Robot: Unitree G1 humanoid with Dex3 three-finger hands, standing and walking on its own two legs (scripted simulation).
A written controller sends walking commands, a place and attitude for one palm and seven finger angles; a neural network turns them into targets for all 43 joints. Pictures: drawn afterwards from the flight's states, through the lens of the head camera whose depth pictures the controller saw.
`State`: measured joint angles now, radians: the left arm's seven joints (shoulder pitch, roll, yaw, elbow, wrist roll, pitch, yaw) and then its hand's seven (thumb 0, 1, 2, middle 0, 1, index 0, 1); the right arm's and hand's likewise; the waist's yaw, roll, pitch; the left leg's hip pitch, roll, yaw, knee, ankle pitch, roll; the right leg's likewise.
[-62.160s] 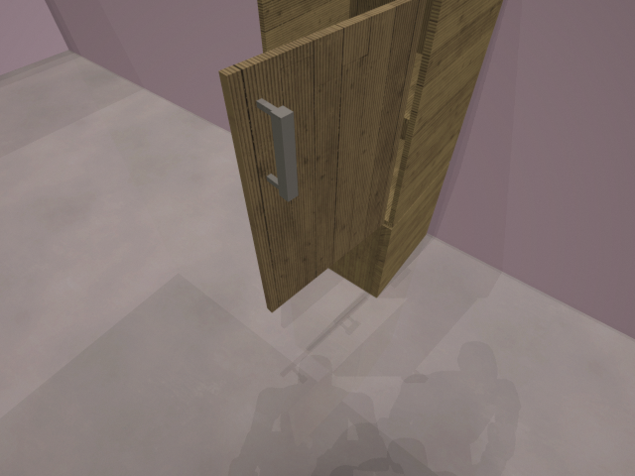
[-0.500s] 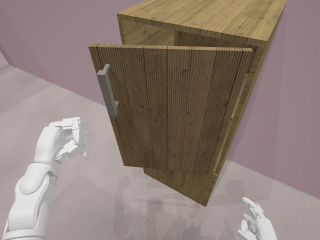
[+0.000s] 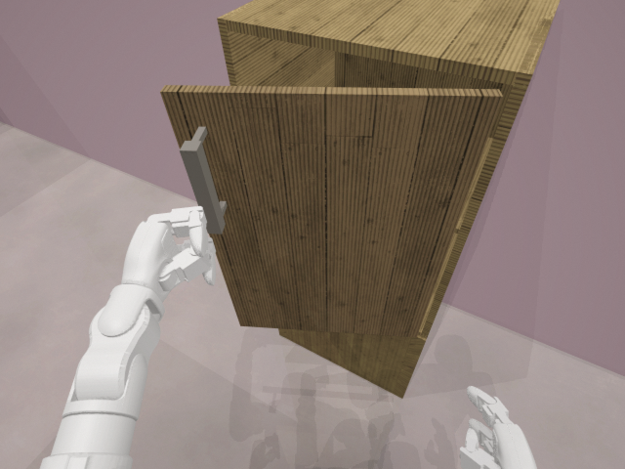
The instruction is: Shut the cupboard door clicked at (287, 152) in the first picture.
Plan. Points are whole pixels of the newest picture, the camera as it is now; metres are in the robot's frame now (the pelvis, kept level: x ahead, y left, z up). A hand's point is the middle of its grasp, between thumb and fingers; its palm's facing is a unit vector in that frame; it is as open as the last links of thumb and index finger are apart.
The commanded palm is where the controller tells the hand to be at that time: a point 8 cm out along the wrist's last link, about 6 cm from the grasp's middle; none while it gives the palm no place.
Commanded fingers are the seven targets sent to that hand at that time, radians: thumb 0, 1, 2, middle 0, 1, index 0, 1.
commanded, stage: bring the fist close to the handle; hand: left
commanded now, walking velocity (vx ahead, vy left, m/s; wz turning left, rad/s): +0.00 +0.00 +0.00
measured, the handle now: (208, 182) +0.46 +0.18 +0.13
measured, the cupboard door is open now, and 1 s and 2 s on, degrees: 24 24 7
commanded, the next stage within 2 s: push the door shut along its arc in 0.60 s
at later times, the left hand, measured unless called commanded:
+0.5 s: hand (212, 229) +0.37 +0.16 +0.13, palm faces +0.03 -1.00 -0.03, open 3.1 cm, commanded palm +0.34 +0.20 +0.14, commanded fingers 0.00 0.90 0.90 -1.30 -1.50 -1.30 -1.50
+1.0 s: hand (219, 209) +0.39 +0.15 +0.15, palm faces -0.06 -1.00 -0.04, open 3.1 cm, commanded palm +0.37 +0.20 +0.14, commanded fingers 0.00 0.90 0.90 -1.30 -1.50 -1.30 -1.50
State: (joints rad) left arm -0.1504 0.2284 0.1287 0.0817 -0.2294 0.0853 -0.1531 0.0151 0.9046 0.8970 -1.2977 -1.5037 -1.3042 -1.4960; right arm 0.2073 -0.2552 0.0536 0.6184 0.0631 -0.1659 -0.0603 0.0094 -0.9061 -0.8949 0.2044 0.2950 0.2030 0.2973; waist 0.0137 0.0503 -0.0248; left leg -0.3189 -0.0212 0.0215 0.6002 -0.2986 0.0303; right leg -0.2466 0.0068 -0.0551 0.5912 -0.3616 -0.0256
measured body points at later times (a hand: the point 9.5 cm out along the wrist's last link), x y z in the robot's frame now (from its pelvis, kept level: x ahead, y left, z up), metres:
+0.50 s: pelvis +0.00 -0.01 +0.00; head +0.00 -0.02 +0.45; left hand +0.36 +0.21 +0.14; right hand +0.13 -0.26 -0.10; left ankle +0.01 +0.10 -0.73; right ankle -0.03 -0.10 -0.73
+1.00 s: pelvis -0.01 -0.01 +0.00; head -0.01 -0.03 +0.45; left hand +0.38 +0.20 +0.16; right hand +0.13 -0.26 -0.10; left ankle +0.01 +0.10 -0.73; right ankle -0.03 -0.10 -0.73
